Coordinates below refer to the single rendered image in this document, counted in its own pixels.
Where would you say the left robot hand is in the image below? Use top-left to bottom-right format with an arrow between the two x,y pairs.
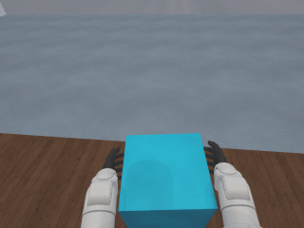
103,146 -> 124,180

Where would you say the right robot hand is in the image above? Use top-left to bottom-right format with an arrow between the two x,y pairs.
203,141 -> 227,175

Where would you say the left robot forearm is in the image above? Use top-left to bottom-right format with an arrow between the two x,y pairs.
81,168 -> 118,228

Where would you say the carton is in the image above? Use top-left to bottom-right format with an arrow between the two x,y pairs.
118,133 -> 218,228

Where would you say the right robot forearm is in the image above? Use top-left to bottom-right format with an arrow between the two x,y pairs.
214,162 -> 262,228

